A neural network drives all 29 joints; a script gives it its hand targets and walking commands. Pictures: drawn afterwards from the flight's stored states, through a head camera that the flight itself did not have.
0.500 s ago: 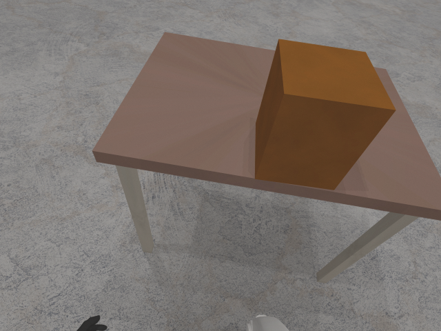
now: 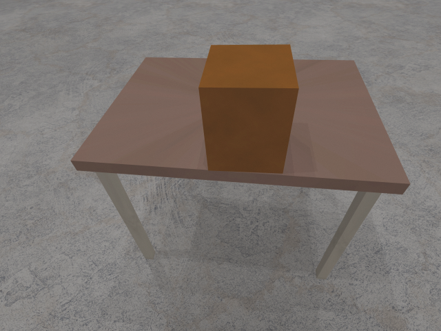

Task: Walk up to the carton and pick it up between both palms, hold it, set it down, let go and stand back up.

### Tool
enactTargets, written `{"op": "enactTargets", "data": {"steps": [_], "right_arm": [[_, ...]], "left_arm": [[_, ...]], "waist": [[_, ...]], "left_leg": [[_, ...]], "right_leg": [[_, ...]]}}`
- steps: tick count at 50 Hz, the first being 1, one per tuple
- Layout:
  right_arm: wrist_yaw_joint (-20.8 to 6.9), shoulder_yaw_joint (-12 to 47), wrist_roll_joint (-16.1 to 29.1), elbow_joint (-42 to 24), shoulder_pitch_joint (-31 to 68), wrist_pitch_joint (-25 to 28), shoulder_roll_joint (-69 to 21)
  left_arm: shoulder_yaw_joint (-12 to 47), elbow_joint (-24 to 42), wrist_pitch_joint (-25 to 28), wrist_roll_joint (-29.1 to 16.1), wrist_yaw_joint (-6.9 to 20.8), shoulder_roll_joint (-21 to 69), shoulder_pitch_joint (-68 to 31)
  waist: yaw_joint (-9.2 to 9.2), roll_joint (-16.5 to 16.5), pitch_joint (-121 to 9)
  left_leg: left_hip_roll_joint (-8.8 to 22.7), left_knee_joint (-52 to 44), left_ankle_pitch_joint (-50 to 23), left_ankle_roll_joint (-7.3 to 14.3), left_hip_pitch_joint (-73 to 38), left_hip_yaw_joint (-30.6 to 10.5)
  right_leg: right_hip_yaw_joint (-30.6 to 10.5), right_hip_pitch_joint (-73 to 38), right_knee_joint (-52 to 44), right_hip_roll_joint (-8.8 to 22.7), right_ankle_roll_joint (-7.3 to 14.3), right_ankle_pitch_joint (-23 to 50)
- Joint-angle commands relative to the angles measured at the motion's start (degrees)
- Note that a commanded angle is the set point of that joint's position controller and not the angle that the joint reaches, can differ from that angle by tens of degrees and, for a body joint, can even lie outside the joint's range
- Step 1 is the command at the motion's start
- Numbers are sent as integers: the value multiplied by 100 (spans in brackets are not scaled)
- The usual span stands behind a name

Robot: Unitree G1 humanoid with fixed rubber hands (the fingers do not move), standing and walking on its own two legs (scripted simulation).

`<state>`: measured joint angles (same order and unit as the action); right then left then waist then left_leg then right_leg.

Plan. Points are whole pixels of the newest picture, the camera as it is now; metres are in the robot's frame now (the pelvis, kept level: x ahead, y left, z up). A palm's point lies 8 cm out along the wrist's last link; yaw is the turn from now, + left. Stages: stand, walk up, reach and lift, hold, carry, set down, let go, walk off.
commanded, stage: walk up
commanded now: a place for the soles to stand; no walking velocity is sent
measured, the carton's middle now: (247, 110) +0.65 -0.03 +0.07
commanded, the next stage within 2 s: none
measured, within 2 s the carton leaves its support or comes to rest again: neither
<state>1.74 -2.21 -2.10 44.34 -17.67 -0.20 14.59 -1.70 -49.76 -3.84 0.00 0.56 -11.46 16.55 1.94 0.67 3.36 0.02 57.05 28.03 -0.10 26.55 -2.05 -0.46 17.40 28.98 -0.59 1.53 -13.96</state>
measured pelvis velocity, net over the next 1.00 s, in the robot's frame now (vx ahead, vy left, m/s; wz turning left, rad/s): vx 0.06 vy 0.04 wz -0.13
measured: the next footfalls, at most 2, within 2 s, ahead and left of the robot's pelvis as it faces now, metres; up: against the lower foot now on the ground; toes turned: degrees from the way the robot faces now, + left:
left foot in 0.30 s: +0.00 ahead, +0.10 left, +0.00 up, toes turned +4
right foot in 0.70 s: +0.12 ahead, -0.09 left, +0.00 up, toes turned -9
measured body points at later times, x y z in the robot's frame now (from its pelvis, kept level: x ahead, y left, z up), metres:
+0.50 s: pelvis +0.00 +0.03 +0.00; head -0.01 +0.04 +0.45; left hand +0.00 +0.28 -0.15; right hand -0.05 -0.20 -0.14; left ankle -0.04 +0.10 -0.74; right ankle +0.03 -0.10 -0.69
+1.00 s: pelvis +0.06 +0.04 -0.01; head +0.09 +0.02 +0.44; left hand +0.13 +0.27 -0.15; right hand +0.08 -0.22 -0.16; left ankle +0.11 +0.20 -0.71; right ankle +0.08 -0.08 -0.74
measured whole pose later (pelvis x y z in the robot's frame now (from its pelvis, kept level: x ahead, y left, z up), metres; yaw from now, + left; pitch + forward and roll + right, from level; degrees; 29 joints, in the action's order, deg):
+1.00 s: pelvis +0.06 +0.04 -0.01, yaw -8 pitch -3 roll +1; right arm 1.8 -0.2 -1.6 54.1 -14.0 -0.7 13.1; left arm -0.2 -52.9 -0.2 0.6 -2.7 -9.7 15.9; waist 0.5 0.8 6.1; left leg 4.0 43.6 19.4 -1.8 20.1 -0.6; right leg 1.0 14.8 31.2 0.9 1.1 -13.5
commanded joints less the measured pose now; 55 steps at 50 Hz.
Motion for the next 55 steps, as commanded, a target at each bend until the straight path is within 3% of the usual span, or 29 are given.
{"op": "enactTargets", "data": {"steps": [1,4,7,10,12,13,14,15,17,19,21,23,28,29,31,33,34,35,36,37,39,41,44,48,50,52,53,54,55], "right_arm": [[-93,-32,-131,39,-391,33,303],[-81,-27,-94,49,-160,-71,282],[-80,-93,-85,176,-386,-152,342],[-110,-145,-33,499,-1006,-75,290],[-93,-210,-48,751,-1440,38,280],[-77,-238,-57,854,-1598,70,393],[-39,-196,-31,833,-1352,66,503],[58,-68,13,715,-724,71,319],[191,-76,89,709,-406,118,515],[143,-10,150,730,-62,144,384],[106,53,100,797,-282,176,285],[71,90,60,1019,-716,201,181],[24,13,-86,1203,-1056,206,457],[19,12,-100,1205,-1037,184,478],[-19,68,-111,1220,-947,125,499],[-66,188,-22,1196,-842,140,373],[-76,259,11,1130,-850,155,214],[-53,304,-17,1069,-1092,97,-13],[13,231,31,1140,-1208,-71,51],[51,210,11,1091,-910,-173,228],[28,161,-53,999,-459,-171,300],[-48,214,-41,1118,-547,-157,17],[-49,280,21,1091,-632,-64,-223],[97,97,102,804,-231,6,50],[160,36,106,712,-223,30,153],[165,2,102,596,-196,72,370],[168,-66,56,551,-232,86,649],[153,-158,120,490,-102,45,899],[150,-196,219,488,-42,20,944]], "left_arm": [[-204,167,380,106,-141,-747,215],[-246,43,395,216,-214,-860,513],[-325,-86,277,263,-260,-1083,744],[-296,-87,163,248,-244,-1031,538],[-212,3,154,217,-192,-848,225],[-142,10,181,193,-176,-588,283],[-22,-34,228,117,-162,-181,524],[-98,-181,239,212,-178,-393,769],[-72,-221,187,267,-144,-420,1065],[-92,-254,255,284,-122,-467,985],[-75,-298,330,280,-105,-548,843],[-49,-189,392,301,-114,-500,528],[60,118,517,274,-195,-219,-36],[64,126,535,268,-222,-188,-41],[51,72,593,272,-287,-188,344],[-17,-132,652,303,-349,-409,1099],[-120,-212,659,342,-386,-653,1594],[-169,-194,641,312,-417,-790,1779],[-227,-287,554,127,-463,-928,1631],[-225,-196,507,57,-469,-970,1258],[-99,-10,490,16,-465,-634,743],[-23,44,527,51,-471,-528,466],[-57,-76,529,-4,-404,-723,76],[-195,111,363,136,-330,-1108,-314],[-150,155,254,153,-271,-1129,-530],[-95,87,166,100,-208,-1088,-602],[-40,55,141,60,-179,-820,-339],[12,0,89,93,-213,-503,58],[29,-71,26,209,-280,-422,174]], "waist": [[-97,-194,-522],[37,-467,-486],[-8,-958,-73],[-318,-1068,318],[-646,-665,299],[-694,8,100],[-575,1046,-33],[-260,353,427],[-141,378,380],[-57,699,837],[-150,479,883],[-324,336,827],[-557,696,385],[-531,731,305],[-262,514,59],[110,-20,-399],[284,-477,-768],[231,-1119,-896],[193,-964,-630],[195,-1148,-335],[109,-721,297],[-116,-470,492],[-323,-604,20],[-241,-1131,-334],[-310,-1127,-396],[-421,-690,-301],[-327,179,-356],[-105,928,-214],[-151,1009,-149]], "left_leg": [[101,-633,-406,-200,-9,96],[31,-1037,57,-227,79,167],[-41,-1460,680,-78,-297,307],[-128,-2636,-136,266,-1533,565],[-230,-3983,-1394,429,-2717,822],[256,-4246,-1124,515,-3185,93],[1367,-4650,99,714,-2972,-1520],[1784,-4817,521,702,-2138,-1711],[1929,-5017,1444,627,-1216,-1488],[1518,-5184,1137,604,-680,-849],[1222,-4869,271,523,-1443,-449],[1193,-4652,-300,484,-2020,-392],[1200,-3943,-1774,710,-2513,28],[1233,-3701,-2359,741,-2426,119],[1188,-3006,-3244,641,-1973,404],[950,-2116,-3603,317,-1349,678],[608,-1257,-2836,69,-659,884],[83,-262,81,-70,-101,812],[242,-65,1117,-64,-213,345],[358,-145,1297,-8,-116,204],[440,-228,1050,-58,-194,-17],[395,-760,359,-138,-381,-19],[149,-1258,-492,-194,-1088,378],[-86,-1357,-1692,-177,-1270,869],[-51,-1905,-1992,-104,-1689,832],[239,-2776,-2574,45,-1966,433],[1052,-3203,-2833,233,-1945,-569],[1986,-3652,-3074,659,-1506,-1555],[2268,-3683,-3116,1101,-1251,-1609]], "right_leg": [[-2154,-630,-1519,1277,421,-1968],[-2488,-854,-1613,1483,441,-2513],[-2690,-228,-1830,1615,519,-3302],[-2048,906,-1790,1208,241,-2979],[-1071,1542,-1256,482,-315,-2322],[-627,1923,-280,103,-522,-1880],[-20,2192,1309,-432,-509,-1457],[-139,2072,2044,-218,-382,-1316],[-405,1465,2200,92,-283,-1161],[-372,1194,2450,52,-261,-786],[-294,1722,2311,-23,-218,-509],[-204,1994,2019,-34,-183,-342],[374,1373,827,20,-123,-192],[471,1084,675,-6,-88,-93],[566,88,120,-59,23,719],[88,-1224,-177,220,237,1931],[-959,-2053,-171,1032,542,2602],[-2589,-2314,-544,2162,1040,2523],[-2773,-1719,-681,2455,1604,1589],[-2935,-1234,-927,2462,1685,847],[-2058,-452,-1263,1896,1273,587],[-1277,-254,-1081,1427,843,1597],[-421,-117,-582,1030,813,3103],[-127,-153,-81,898,923,3532],[-225,216,122,923,832,2775],[-385,582,421,821,474,1471],[-148,736,1103,436,184,312],[183,669,1966,-45,-69,-1494],[-115,623,2604,149,-141,-2325]]}}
